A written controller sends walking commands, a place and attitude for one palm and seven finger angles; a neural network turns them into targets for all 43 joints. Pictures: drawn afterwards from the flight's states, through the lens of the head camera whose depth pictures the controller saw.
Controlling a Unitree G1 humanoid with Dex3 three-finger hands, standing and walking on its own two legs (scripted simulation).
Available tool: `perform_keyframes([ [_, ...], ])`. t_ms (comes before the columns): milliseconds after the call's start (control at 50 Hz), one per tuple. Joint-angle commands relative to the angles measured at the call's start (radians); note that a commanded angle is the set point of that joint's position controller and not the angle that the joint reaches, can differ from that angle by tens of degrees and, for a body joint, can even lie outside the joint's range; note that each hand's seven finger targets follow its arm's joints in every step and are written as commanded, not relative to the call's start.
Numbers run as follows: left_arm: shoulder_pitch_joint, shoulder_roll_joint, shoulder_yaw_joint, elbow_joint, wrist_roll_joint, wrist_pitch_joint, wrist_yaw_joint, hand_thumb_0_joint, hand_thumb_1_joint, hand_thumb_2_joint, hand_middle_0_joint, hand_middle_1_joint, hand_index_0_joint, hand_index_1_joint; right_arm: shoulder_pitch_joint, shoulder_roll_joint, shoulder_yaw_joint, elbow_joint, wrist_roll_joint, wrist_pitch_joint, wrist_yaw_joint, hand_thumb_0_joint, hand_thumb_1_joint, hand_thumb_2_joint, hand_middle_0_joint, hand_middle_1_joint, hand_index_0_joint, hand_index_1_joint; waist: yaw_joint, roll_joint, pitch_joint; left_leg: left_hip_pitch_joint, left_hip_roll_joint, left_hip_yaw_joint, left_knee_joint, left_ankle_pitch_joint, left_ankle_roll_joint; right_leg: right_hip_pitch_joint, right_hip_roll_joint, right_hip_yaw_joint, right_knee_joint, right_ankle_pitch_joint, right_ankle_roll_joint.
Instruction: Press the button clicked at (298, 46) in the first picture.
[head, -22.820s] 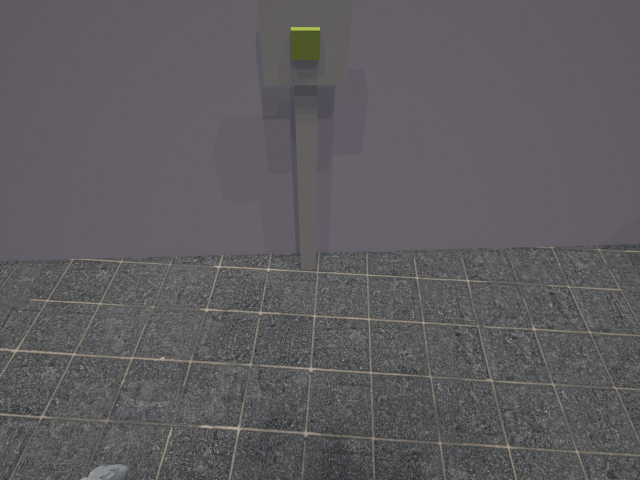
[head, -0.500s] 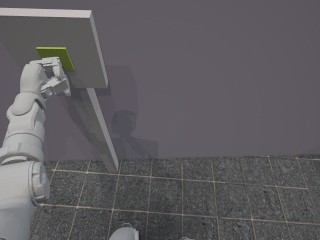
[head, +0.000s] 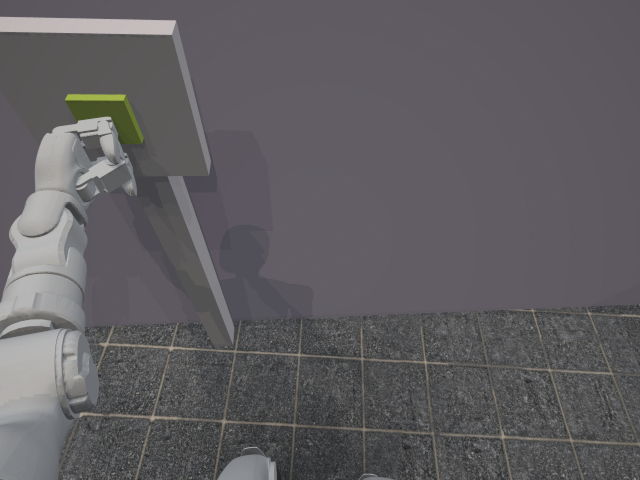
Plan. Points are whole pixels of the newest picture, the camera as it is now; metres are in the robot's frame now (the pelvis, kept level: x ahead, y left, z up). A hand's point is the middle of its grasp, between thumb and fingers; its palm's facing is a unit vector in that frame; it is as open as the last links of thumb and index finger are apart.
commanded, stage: pull the fist back off the button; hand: left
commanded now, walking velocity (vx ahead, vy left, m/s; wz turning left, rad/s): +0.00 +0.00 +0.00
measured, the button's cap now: (108, 116) +0.52 +0.26 +0.15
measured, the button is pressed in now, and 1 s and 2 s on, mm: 8 0 0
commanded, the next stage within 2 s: draw the hand back to the body in 0.74 s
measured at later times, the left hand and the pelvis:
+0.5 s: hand (116, 201) +0.42 +0.23 +0.11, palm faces +0.06 -1.00 -0.01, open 3.1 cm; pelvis +0.04 +0.01 +0.01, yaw -2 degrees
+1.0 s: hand (113, 224) +0.37 +0.22 +0.13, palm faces +0.05 -1.00 -0.03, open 3.1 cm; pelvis +0.03 +0.00 +0.02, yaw -1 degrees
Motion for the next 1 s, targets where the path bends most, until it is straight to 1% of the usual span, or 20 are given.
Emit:
perform_keyframes([
  [0,-0.46,0.193,0.02,-0.278,-0.03,-0.062,0.003,0.0,0.9,0.9,-1.3,-1.5,-1.3,-1.5,0.049,-0.167,-0.062,-0.105,0.005,-0.022,-0.01,0.0,-0.9,-0.9,0.2,0.3,0.2,0.3,-0.037,0.059,-0.321,0.422,-0.014,-0.104,-0.1,-0.02,0.018,-0.081,-0.003,0.136,-0.177,0.083,0.046],
  [20,-0.417,0.211,0.038,-0.288,-0.03,-0.06,0.002,0.0,0.9,0.9,-1.3,-1.5,-1.3,-1.5,0.044,-0.168,-0.062,-0.112,0.007,-0.019,-0.011,0.0,-0.9,-0.9,0.2,0.3,0.2,0.3,-0.022,0.063,-0.328,0.426,-0.013,-0.104,-0.105,-0.012,0.016,-0.069,-0.003,0.134,-0.175,0.087,0.043],
  [60,-0.403,0.167,0.012,-0.337,-0.036,-0.063,0.0,0.0,0.9,0.9,-1.3,-1.5,-1.3,-1.5,0.03,-0.158,-0.061,-0.124,0.008,-0.019,-0.011,0.0,-0.9,-0.9,0.2,0.3,0.2,0.3,-0.024,0.068,-0.321,0.449,-0.015,-0.1,-0.107,0.005,0.02,-0.065,-0.002,0.131,-0.177,0.107,0.043],
  [100,-0.317,0.204,0.052,-0.357,-0.043,-0.058,0.0,0.0,0.9,0.9,-1.3,-1.5,-1.3,-1.5,0.018,-0.159,-0.06,-0.138,0.012,-0.014,-0.013,0.0,-0.9,-0.9,0.2,0.3,0.2,0.3,0.002,0.065,-0.329,0.447,-0.016,-0.091,-0.115,0.026,0.018,-0.027,-0.003,0.133,-0.181,0.13,0.042],
  [140,-0.291,0.196,0.049,-0.392,-0.047,-0.054,-0.006,0.0,0.9,0.9,-1.3,-1.5,-1.3,-1.5,0.002,-0.153,-0.057,-0.15,0.015,-0.011,-0.015,0.0,-0.9,-0.9,0.2,0.3,0.2,0.3,0.007,0.047,-0.305,0.441,-0.017,-0.09,-0.121,0.036,0.019,-0.011,-0.003,0.13,-0.181,0.149,0.043],
  [200,-0.202,0.161,0.041,-0.467,-0.059,-0.046,-0.005,0.0,0.9,0.9,-1.3,-1.5,-1.3,-1.5,-0.02,-0.145,-0.057,-0.174,0.017,-0.012,-0.014,0.0,-0.9,-0.9,0.2,0.3,0.2,0.3,0.024,0.076,-0.318,0.486,-0.019,-0.084,-0.127,0.082,0.018,0.008,-0.002,0.126,-0.181,0.197,0.04],
  [240,-0.092,0.188,0.087,-0.514,-0.07,-0.032,0.0,0.0,0.9,0.9,-1.3,-1.5,-1.3,-1.5,-0.032,-0.146,-0.058,-0.193,0.018,-0.012,-0.013,0.0,-0.9,-0.9,0.2,0.3,0.2,0.3,0.051,0.053,-0.336,0.492,-0.019,-0.079,-0.134,0.12,0.016,0.052,-0.002,0.123,-0.18,0.24,0.038],
  [300,-0.015,0.152,0.076,-0.57,-0.081,-0.005,0.0,0.0,0.9,0.9,-1.3,-1.5,-1.3,-1.5,-0.05,-0.14,-0.058,-0.209,0.02,-0.013,-0.012,0.0,-0.9,-0.9,0.2,0.3,0.2,0.3,0.052,0.019,-0.301,0.487,-0.02,-0.07,-0.137,0.164,0.02,0.074,-0.002,0.122,-0.183,0.302,0.044],
  [380,0.069,0.148,0.093,-0.71,-0.088,0.011,0.003,0.0,0.9,0.9,-1.3,-1.5,-1.3,-1.5,-0.074,-0.133,-0.061,-0.23,0.02,-0.017,-0.013,0.0,-0.9,-0.9,0.2,0.3,0.2,0.3,0.065,0.052,-0.325,0.532,-0.021,-0.062,-0.141,0.232,0.017,0.108,-0.004,0.12,-0.179,0.367,0.043],
  [400,0.097,0.114,0.068,-0.748,-0.092,0.013,0.002,0.0,0.9,0.9,-1.3,-1.5,-1.3,-1.5,-0.085,-0.128,-0.061,-0.236,0.021,-0.021,-0.012,0.0,-0.9,-0.9,0.2,0.3,0.2,0.3,0.065,0.079,-0.32,0.551,-0.021,-0.062,-0.142,0.245,0.015,0.101,-0.004,0.119,-0.18,0.37,0.043],
  [500,0.2,0.04,0.024,-0.853,-0.112,0.041,-0.001,0.0,0.9,0.9,-1.3,-1.5,-1.3,-1.5,-0.11,-0.123,-0.062,-0.239,0.021,-0.037,-0.012,0.0,-0.9,-0.9,0.2,0.3,0.2,0.3,0.06,0.058,-0.301,0.596,-0.016,-0.071,-0.149,0.295,0.011,0.094,-0.002,0.104,-0.184,0.395,0.044],
  [560,0.28,0.049,0.043,-0.907,-0.122,0.063,0.004,0.0,0.9,0.9,-1.3,-1.5,-1.3,-1.5,-0.126,-0.124,-0.061,-0.243,0.02,-0.042,-0.013,0.0,-0.9,-0.9,0.2,0.3,0.2,0.3,0.077,0.052,-0.297,0.586,-0.019,-0.069,-0.15,0.31,0.011,0.128,-0.006,0.106,-0.186,0.418,0.042],
  [640,0.298,0.009,0.007,-0.978,-0.12,0.08,0.015,0.0,0.9,0.9,-1.3,-1.5,-1.3,-1.5,-0.154,-0.116,-0.057,-0.245,0.021,-0.049,-0.015,0.0,-0.9,-0.9,0.2,0.3,0.2,0.3,0.07,0.072,-0.276,0.608,-0.018,-0.076,-0.164,0.308,0.003,0.111,-0.008,0.098,-0.191,0.398,0.042],
  [660,0.261,0.013,0.005,-0.986,-0.119,0.08,0.023,0.0,0.9,0.9,-1.3,-1.5,-1.3,-1.5,-0.152,-0.118,-0.055,-0.237,0.02,-0.05,-0.017,0.0,-0.9,-0.9,0.2,0.3,0.2,0.3,0.057,0.048,-0.26,0.599,-0.019,-0.079,-0.161,0.292,0.007,0.11,-0.008,0.1,-0.197,0.392,0.043],
  [760,0.243,0.05,0.034,-0.922,-0.108,0.085,0.034,0.0,0.9,0.9,-1.3,-1.5,-1.3,-1.5,-0.159,-0.122,-0.051,-0.219,0.017,-0.047,-0.025,0.0,-0.9,-0.9,0.2,0.3,0.2,0.3,0.057,0.012,-0.239,0.565,-0.024,-0.072,-0.168,0.231,0.009,0.121,-0.011,0.109,-0.212,0.36,0.044],
  [780,0.226,0.026,0.015,-0.922,-0.109,0.083,0.03,0.0,0.9,0.9,-1.3,-1.5,-1.3,-1.5,-0.165,-0.117,-0.048,-0.221,0.017,-0.047,-0.024,0.0,-0.9,-0.9,0.2,0.3,0.2,0.3,0.057,0.015,-0.248,0.566,-0.029,-0.069,-0.171,0.228,0.01,0.128,-0.016,0.111,-0.213,0.367,0.046],
  [840,0.256,0.025,0.013,-0.914,-0.112,0.081,0.014,0.0,0.9,0.9,-1.3,-1.5,-1.3,-1.5,-0.176,-0.113,-0.045,-0.229,0.019,-0.046,-0.024,0.0,-0.9,-0.9,0.2,0.3,0.2,0.3,0.074,0.057,-0.258,0.575,-0.031,-0.07,-0.179,0.221,0.006,0.139,-0.016,0.113,-0.217,0.361,0.042],
  [900,0.326,0.036,0.029,-0.958,-0.122,0.087,0.008,0.0,0.9,0.9,-1.3,-1.5,-1.3,-1.5,-0.193,-0.108,-0.044,-0.25,0.022,-0.05,-0.02,0.0,-0.9,-0.9,0.2,0.3,0.2,0.3,0.095,0.059,-0.276,0.58,-0.031,-0.066,-0.187,0.23,0.007,0.179,-0.016,0.116,-0.222,0.381,0.041],
  [960,0.443,0.08,0.093,-0.967,-0.145,0.111,0.006,0.0,0.9,0.9,-1.3,-1.5,-1.3,-1.5,-0.207,-0.11,-0.042,-0.265,0.026,-0.051,-0.018,0.0,-0.9,-0.9,0.2,0.3,0.2,0.3,0.119,-0.009,-0.241,0.533,-0.032,-0.055,-0.201,0.214,0.013,0.227,-0.019,0.125,-0.238,0.406,0.053],
  [980,0.46,0.053,0.072,-0.997,-0.148,0.12,0.002,0.0,0.9,0.9,-1.3,-1.5,-1.3,-1.5,-0.218,-0.106,-0.04,-0.278,0.028,-0.052,-0.018,0.0,-0.9,-0.9,0.2,0.3,0.2,0.3,0.119,-0.011,-0.247,0.534,-0.035,-0.047,-0.209,0.209,0.015,0.233,-0.022,0.127,-0.24,0.415,0.057],
])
